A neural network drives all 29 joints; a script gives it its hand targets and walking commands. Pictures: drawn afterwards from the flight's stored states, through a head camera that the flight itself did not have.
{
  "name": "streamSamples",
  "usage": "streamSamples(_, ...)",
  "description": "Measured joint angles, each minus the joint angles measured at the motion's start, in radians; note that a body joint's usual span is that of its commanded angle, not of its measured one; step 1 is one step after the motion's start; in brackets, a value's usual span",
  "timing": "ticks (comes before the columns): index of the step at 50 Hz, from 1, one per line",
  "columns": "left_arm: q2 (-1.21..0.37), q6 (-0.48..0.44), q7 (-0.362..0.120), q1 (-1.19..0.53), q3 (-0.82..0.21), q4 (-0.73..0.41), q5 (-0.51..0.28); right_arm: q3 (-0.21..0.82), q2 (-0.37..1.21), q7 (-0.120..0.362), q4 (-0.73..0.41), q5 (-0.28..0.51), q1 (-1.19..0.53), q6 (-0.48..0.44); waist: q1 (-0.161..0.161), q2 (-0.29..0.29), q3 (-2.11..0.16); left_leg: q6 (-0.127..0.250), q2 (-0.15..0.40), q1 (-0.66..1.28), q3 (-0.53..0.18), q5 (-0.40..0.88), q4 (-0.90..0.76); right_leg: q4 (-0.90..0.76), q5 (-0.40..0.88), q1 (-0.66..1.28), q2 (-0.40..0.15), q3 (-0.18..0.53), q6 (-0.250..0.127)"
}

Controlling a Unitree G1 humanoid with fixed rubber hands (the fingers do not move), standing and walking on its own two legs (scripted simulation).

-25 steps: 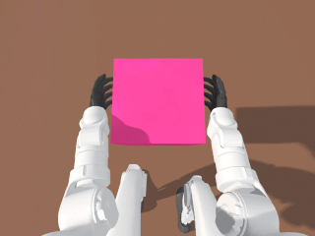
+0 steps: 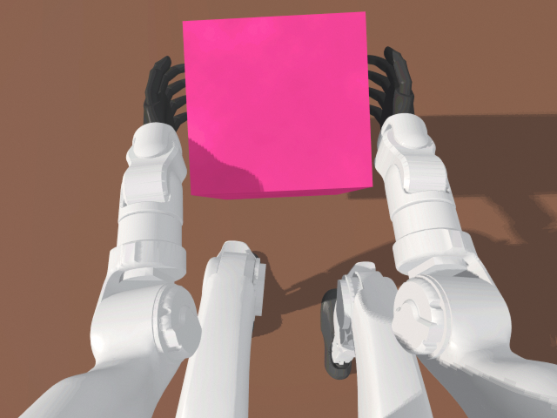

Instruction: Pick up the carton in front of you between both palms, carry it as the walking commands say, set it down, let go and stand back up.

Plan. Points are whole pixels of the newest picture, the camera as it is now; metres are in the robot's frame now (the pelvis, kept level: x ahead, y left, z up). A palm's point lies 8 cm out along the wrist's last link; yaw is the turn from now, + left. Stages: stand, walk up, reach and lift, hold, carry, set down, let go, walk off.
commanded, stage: set down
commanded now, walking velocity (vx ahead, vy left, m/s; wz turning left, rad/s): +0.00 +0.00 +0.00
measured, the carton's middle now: (278, 129) +0.49 +0.09 -0.18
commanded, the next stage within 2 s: none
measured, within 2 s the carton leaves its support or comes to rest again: rests again in 1.18 s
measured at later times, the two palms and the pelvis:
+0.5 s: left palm (179, 130) +0.48 +0.26 -0.25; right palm (353, 128) +0.53 -0.04 -0.26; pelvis -0.02 -0.01 -0.09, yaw +0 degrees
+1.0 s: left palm (185, 133) +0.48 +0.25 -0.27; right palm (354, 137) +0.52 -0.05 -0.28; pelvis -0.02 -0.01 -0.12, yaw -1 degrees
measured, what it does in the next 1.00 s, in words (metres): lowers itself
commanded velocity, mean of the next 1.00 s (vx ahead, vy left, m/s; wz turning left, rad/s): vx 0.00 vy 0.00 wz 0.00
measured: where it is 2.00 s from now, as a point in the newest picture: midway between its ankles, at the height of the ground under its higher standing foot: (289, 329)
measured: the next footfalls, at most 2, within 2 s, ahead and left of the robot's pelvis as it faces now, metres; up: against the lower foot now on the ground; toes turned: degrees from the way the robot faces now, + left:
none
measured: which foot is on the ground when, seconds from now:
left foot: down 0.00-1.00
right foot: down 0.00-1.00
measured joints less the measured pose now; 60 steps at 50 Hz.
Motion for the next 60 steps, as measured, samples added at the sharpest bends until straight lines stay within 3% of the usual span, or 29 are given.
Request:
streamSamples(16,0.082,-0.014,0.004,-0.191,0.011,0.084,-0.025,0.088,-0.095,-0.049,0.092,0.073,-0.201,-0.003,0.029,-0.005,0.177,-0.006,0.019,-0.190,0.006,0.001,0.192,0.214,-0.011,-0.201,0.026,-0.001,0.004)
streamSamples(28,0.187,-0.021,0.014,-0.308,-0.073,0.180,-0.148,0.183,-0.145,-0.103,0.142,0.140,-0.299,-0.008,0.059,0.023,0.327,-0.008,0.020,-0.232,0.010,-0.022,0.323,0.355,-0.050,-0.236,0.031,-0.003,0.004)
streamSamples(51,0.241,-0.074,-0.044,-0.371,-0.068,0.357,-0.151,0.205,-0.176,-0.042,0.263,0.129,-0.354,-0.031,0.062,0.034,0.366,-0.005,0.047,-0.249,0.021,-0.017,0.364,0.402,-0.027,-0.275,0.061,0.009,0.011)
streamSamples(60,0.262,-0.098,-0.062,-0.382,-0.032,0.386,-0.140,0.173,-0.160,0.001,0.268,0.079,-0.376,-0.036,0.049,0.035,0.397,-0.005,0.045,-0.236,0.020,-0.019,0.372,0.411,-0.032,-0.261,0.060,0.008,0.007)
